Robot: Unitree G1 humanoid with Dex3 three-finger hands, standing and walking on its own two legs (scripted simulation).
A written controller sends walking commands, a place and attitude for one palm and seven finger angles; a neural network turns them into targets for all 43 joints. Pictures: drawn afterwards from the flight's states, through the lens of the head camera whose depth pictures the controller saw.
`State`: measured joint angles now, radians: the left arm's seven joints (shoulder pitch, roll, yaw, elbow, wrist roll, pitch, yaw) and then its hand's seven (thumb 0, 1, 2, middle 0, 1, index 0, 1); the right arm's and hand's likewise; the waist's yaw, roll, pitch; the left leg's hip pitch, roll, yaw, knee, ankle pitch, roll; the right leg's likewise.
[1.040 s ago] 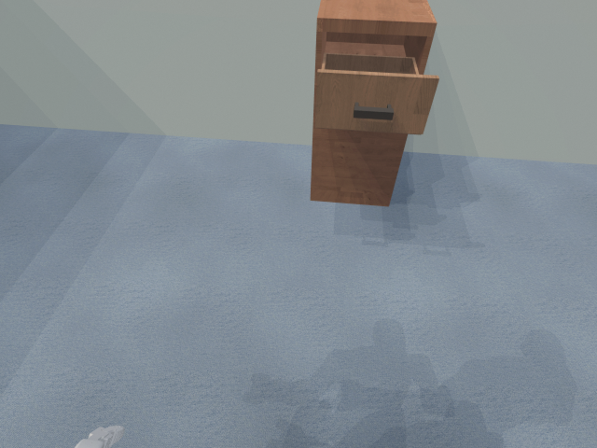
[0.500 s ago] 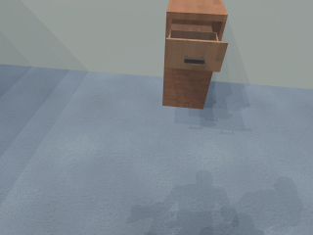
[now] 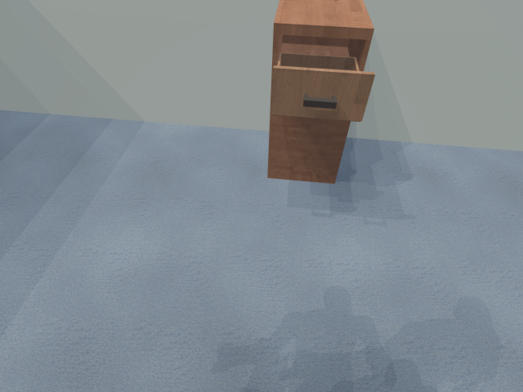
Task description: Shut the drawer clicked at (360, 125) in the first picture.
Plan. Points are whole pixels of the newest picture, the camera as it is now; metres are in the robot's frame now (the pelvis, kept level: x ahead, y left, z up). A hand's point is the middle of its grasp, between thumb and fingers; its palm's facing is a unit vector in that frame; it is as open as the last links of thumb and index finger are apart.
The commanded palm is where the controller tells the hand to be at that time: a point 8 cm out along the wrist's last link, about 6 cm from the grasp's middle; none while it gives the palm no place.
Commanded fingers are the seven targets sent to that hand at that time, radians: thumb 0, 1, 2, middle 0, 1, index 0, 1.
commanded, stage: look at it before walking up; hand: left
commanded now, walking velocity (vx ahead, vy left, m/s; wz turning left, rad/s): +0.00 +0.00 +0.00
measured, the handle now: (319, 99) +1.05 -0.15 -0.08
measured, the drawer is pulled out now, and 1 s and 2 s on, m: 0.30 0.30 0.30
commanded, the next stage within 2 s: walk to a spot facing it in 0.40 s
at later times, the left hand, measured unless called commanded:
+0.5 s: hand out of the picture +0.07 +0.25 -0.16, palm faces -0.02 -0.94 -0.33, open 7.4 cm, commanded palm none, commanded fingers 0.00 0.90 0.90 -0.20 -0.30 -0.20 -0.30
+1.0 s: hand out of the picture +0.06 +0.17 -0.18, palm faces -0.12 -0.96 -0.25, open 7.4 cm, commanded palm none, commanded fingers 0.00 0.90 0.90 -0.20 -0.30 -0.20 -0.30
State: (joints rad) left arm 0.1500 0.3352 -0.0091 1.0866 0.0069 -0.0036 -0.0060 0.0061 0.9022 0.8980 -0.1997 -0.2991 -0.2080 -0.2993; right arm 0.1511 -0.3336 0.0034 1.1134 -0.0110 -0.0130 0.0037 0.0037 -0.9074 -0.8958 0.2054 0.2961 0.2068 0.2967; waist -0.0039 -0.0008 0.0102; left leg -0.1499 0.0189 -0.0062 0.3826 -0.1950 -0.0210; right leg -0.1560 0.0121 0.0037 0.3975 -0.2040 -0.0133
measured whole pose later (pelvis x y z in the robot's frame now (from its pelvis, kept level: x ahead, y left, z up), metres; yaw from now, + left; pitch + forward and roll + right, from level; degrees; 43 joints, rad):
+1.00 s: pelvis +0.02 -0.03 -0.03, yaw -12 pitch -2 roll +0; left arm 0.36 0.21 0.04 0.96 0.02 0.00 -0.02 0.00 0.90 0.90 -0.20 -0.30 -0.21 -0.30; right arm 0.24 -0.25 -0.05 1.02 -0.02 0.04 0.01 0.01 -0.91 -0.90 0.21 0.30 0.21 0.30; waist 0.04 0.04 0.02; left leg -0.36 0.10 0.07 1.01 -0.52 -0.03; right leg -0.28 0.05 -0.03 0.69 -0.38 -0.06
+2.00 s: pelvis +0.34 -0.11 -0.03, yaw -47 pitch +0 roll +0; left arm 0.04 0.17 0.05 0.90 0.03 0.01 -0.06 0.01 0.91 0.90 -0.19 -0.30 -0.20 -0.30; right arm 0.55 -0.14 -0.02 1.09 -0.03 -0.05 -0.01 0.00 -0.91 -0.90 0.20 0.30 0.20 0.30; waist -0.08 -0.01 0.11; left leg 0.07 0.13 0.42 0.52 -0.50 -0.05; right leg -0.50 0.00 -0.16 0.67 -0.23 -0.08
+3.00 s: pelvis +0.52 -0.31 +0.00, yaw -48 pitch +1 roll -2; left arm 0.15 0.21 0.09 0.94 0.02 0.04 0.02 0.00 0.91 0.90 -0.20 -0.30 -0.20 -0.30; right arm 0.29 -0.20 -0.06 0.98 -0.02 0.03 -0.01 0.00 -0.92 -0.90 0.20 0.30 0.21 0.30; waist -0.04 -0.01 0.03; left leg -0.31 -0.06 -0.08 0.46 -0.16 0.06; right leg -0.46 -0.04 0.04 0.94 -0.37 0.08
